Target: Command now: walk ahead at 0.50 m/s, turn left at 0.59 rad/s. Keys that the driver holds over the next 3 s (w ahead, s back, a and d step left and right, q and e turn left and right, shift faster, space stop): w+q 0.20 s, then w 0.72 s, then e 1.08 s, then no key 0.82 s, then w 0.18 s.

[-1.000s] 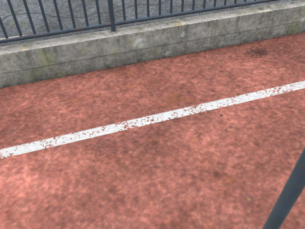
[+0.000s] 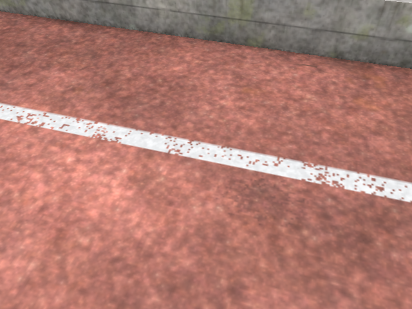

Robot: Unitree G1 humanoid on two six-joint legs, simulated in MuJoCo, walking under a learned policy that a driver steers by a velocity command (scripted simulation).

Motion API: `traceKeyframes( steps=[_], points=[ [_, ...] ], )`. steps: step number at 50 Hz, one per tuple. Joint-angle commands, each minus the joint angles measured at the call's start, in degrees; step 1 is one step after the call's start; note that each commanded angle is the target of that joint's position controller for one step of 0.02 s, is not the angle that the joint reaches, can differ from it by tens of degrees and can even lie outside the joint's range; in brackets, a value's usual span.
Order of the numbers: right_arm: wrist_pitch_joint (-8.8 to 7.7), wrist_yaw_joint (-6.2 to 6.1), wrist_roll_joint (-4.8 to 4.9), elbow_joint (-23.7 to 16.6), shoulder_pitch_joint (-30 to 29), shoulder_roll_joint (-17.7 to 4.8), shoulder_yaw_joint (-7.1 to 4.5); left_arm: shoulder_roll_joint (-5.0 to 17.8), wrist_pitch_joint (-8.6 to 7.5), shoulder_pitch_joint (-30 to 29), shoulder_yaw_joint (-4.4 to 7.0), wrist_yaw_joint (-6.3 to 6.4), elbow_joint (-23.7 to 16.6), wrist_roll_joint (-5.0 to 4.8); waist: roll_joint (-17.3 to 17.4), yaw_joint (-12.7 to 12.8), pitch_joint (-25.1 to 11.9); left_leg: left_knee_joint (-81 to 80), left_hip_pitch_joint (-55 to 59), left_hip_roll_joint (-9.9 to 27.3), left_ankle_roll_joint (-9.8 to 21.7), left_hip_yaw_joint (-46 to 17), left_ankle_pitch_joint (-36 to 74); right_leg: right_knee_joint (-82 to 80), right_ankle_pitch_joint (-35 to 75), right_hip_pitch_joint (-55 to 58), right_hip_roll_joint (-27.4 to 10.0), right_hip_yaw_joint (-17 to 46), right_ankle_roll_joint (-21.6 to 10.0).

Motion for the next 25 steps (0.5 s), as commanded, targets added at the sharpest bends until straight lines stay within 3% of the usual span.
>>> traceKeyframes(
  steps=[1, 3, 4, 7, 9, 10, 11, 12, 13, 14, 15, 16, 17, 18, 19, 21, 25],
  points=[
    [-0.60, 2.07, -0.31, -5.69, -3.34, 1.39, 0.65, 9.99, -2.31, -7.27, 2.11, 2.75, -6.27, -2.46, -6.24, -3.13, 2.28, -22.13, 9.17, 1.84, -0.56, -2.86, 12.50, -19.06, 26.88, -3.73, -14.62, 9.70, -5.94],
    [-0.73, 3.73, -0.07, -8.16, -10.86, 1.59, 0.88, 10.28, -1.60, -2.24, 2.88, 2.76, -5.31, -2.98, -3.73, 0.53, 4.19, -29.14, 5.42, 0.59, 0.79, 0.14, 8.05, -18.38, 28.29, 6.31, -15.83, 9.08, -5.64],
    [-0.95, 4.50, 0.08, -9.01, -13.13, 2.13, 1.12, 10.44, -1.28, 0.03, 3.21, 2.55, -4.81, -2.79, -3.14, 1.81, 5.15, -30.55, 3.69, 0.60, 1.90, 1.13, 5.36, -18.00, 29.51, 10.58, -16.54, 8.65, -5.24],
    [-1.41, 5.96, 0.44, -10.64, -17.59, 1.57, 1.08, 10.51, -0.67, 2.25, 4.31, 1.45, -5.21, -2.20, -3.49, 3.58, 7.85, -35.73, 3.63, -0.16, 4.25, 4.86, -3.89, -15.33, 35.78, 17.18, -17.24, 5.80, -5.17],
    [-1.49, 6.26, -0.06, -10.66, -15.54, 0.03, 0.20, 12.73, -0.52, -0.75, 5.18, 0.88, -7.02, -2.41, -7.45, 1.00, 4.76, -38.59, 16.66, -4.31, 6.27, 10.15, -11.87, -9.27, 57.25, 15.06, -15.36, 1.03, -4.43],
    [-1.28, 5.97, -0.35, -9.73, -11.26, -2.33, -0.99, 13.91, -0.38, -0.85, 5.65, 0.60, -7.52, -2.69, -8.53, -1.59, 1.62, -38.74, 25.62, -7.14, 7.44, 12.21, -13.31, -2.06, 67.65, 13.10, -15.01, -0.81, -4.07],
    [-1.01, 5.28, -0.38, -7.02, -0.45, -5.31, -2.79, 14.60, -0.82, -2.66, 5.77, 0.54, -8.36, -3.21, -8.23, -7.38, -3.44, -44.18, 42.05, -9.05, 9.41, 11.40, -7.12, 9.40, 72.29, 6.76, -13.80, -1.94, -3.32],
    [-0.77, 3.64, -0.42, -3.63, 11.46, -10.70, -4.84, 14.04, -1.99, -5.14, 5.63, 0.20, -10.07, -2.41, -3.61, -12.64, -9.66, -45.43, 65.32, -1.80, 13.39, -2.09, 4.63, 29.49, 51.66, -12.61, -10.98, -1.79, -0.34],
    [-1.20, 2.96, -0.89, -3.00, 12.07, -17.91, -5.76, 6.32, -4.56, -0.76, 3.29, -1.35, -12.68, -2.34, 14.40, -6.05, -19.05, -53.50, 82.33, 17.35, 26.29, -38.17, 5.51, 54.78, -7.59, -33.65, 1.09, 5.22, 2.43],
    [-0.39, 2.37, -2.55, -1.02, 22.12, -13.25, -4.47, 10.34, -7.40, -5.32, 4.08, -3.04, -12.78, -3.83, 6.69, -11.83, -25.18, -60.11, 85.20, 18.26, 25.80, -42.47, -4.92, 56.24, -5.72, -39.08, 0.83, 17.09, 0.82],
    [-0.53, 1.94, -2.84, -0.10, 17.31, -10.25, -3.82, 11.41, -7.56, -10.32, 4.70, -2.76, -14.01, -5.43, 5.12, -10.14, -15.69, -59.63, 78.61, 16.53, 23.23, -33.01, -2.04, 53.97, -2.79, -44.25, -1.29, 15.65, 0.01],
    [-1.52, 2.46, -1.46, -1.47, 8.16, -8.13, -2.93, 11.10, -6.85, -12.95, 4.94, -1.69, -15.84, -4.13, -1.85, -5.05, -7.99, -60.06, 65.50, 12.89, 19.58, -24.89, 3.10, 46.74, 1.90, -40.92, -4.16, 14.65, 0.38],
    [-2.36, 2.69, -1.04, -2.26, 2.23, -5.68, -2.20, 11.51, -5.59, -13.03, 5.63, -0.62, -15.56, -2.91, -1.94, -1.99, -6.17, -61.08, 55.92, 10.33, 16.66, -18.91, 6.29, 41.50, 5.17, -34.83, -6.09, 14.04, 1.16],
    [-2.92, 2.75, -1.30, -2.52, -0.07, -4.25, -1.69, 11.11, -4.46, -10.93, 5.89, -0.41, -15.38, -2.76, -1.88, 0.45, -5.09, -62.45, 49.12, 8.40, 15.93, -15.58, 6.91, 38.43, 6.86, -29.46, -7.05, 14.37, 1.48],
    [-3.52, 3.17, -1.75, -1.94, 0.24, -4.20, -1.69, 10.42, -3.73, -9.67, 6.00, -0.21, -15.56, -2.74, -1.18, 1.52, -4.52, -63.63, 44.97, 7.77, 15.92, -14.24, 7.73, 36.31, 7.96, -26.73, -6.92, 13.80, 1.65],
    [-4.25, 2.78, -1.42, -0.24, 3.09, -5.50, -1.95, 8.20, -3.13, -12.16, 5.50, -0.19, -17.32, -1.93, -1.01, 1.72, -3.35, -65.63, 41.46, 7.30, 16.36, -11.32, 11.81, 30.84, 11.10, -26.65, -6.84, 12.54, 2.48],
    [-4.21, 1.28, -1.08, 2.13, 8.53, -7.10, -2.54, 5.79, -3.39, -22.66, 3.94, -0.57, -19.92, -1.56, 0.59, -1.68, -1.47, -65.07, 39.80, 4.09, 13.85, -5.34, 11.96, 9.15, 24.73, -24.29, -4.17, 10.65, 2.23]
  ],
)
Next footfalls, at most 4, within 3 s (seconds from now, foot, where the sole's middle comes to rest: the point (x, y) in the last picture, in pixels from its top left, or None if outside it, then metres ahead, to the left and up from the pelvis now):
0.24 left None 0.29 0.13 -0.76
0.70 right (227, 287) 0.60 -0.01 -0.76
1.18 left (152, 241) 0.77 0.26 -0.76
1.58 right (226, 263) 0.69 -0.01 -0.76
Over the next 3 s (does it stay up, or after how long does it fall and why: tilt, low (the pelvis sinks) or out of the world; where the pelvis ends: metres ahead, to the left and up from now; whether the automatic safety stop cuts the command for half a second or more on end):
stays up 0.63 0.11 0.00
